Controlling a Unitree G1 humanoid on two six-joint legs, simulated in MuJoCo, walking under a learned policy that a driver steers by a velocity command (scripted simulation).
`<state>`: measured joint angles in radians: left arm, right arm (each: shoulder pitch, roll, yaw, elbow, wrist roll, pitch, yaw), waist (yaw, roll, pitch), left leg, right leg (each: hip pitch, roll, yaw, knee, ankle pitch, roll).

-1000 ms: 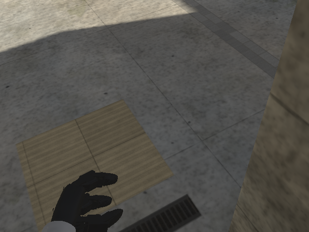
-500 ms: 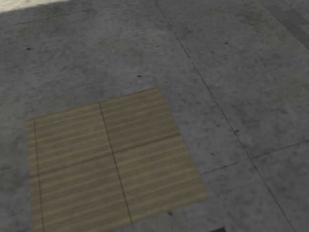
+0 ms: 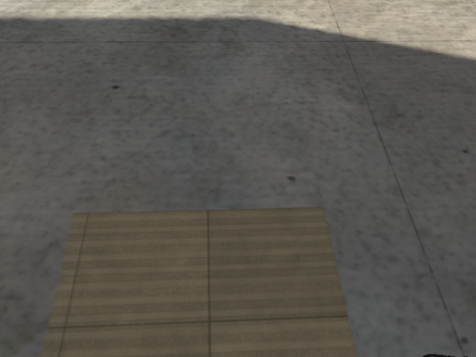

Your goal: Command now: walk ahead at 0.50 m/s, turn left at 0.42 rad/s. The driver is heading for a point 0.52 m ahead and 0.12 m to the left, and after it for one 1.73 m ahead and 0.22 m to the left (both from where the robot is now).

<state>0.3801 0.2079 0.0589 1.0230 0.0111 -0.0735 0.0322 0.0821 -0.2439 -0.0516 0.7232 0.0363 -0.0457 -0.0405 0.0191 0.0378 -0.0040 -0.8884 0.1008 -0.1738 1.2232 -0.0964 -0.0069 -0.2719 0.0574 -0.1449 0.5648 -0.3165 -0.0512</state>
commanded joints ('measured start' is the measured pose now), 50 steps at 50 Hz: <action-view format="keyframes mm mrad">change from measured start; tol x32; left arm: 1 -121 134 25 -98 -27 -24 5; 50 -284 196 46 -287 -39 85 1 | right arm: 1 19 46 34 -53 -10 5 24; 32 203 -30 -44 -71 -36 -22 5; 34 566 -79 -32 -4 -7 -13 9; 50 133 -65 -27 -57 -34 35 -14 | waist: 1 -42 -5 12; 9 -81 -89 -63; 11 -119 309 -340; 25 -64 61 35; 34 -21 -349 -466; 50 -44 -165 -84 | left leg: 1 230 36 73 -285 174 11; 9 607 -134 277 -641 -90 132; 12 1333 232 -700 -1010 -460 398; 19 818 66 -165 -1000 224 284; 29 668 -7 -193 -827 132 146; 31 650 -85 -171 -629 197 105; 33 312 -264 -59 -47 -634 11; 35 190 -166 -41 158 -508 -28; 50 646 -141 115 -728 -132 -3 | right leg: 1 -134 -260 156 -312 237 -150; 7 210 -334 112 -268 155 -83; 10 -118 -210 -72 414 633 22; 11 -463 -27 60 743 -112 63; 12 -600 -38 239 821 -145 32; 30 -65 -50 224 -100 436 7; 33 583 -480 628 -42 1036 -257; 36 299 -373 631 -206 307 -215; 42 19 -210 422 -230 603 -182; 50 -89 -185 557 -277 42 -141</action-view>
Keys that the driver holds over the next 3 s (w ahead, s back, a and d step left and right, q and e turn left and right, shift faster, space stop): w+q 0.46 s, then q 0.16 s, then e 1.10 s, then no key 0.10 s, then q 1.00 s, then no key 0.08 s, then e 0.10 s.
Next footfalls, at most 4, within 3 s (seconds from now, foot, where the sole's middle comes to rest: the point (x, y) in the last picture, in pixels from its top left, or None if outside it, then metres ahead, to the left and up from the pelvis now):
0.18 left None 0.28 0.18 -0.76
0.62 right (225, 318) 0.61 0.06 -0.76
1.04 left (157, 356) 0.50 0.24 -0.76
1.42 right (257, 338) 0.56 -0.03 -0.76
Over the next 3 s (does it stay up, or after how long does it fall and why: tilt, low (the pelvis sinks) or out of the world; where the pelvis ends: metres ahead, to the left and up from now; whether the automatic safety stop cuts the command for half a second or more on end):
stays up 0.53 0.14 0.01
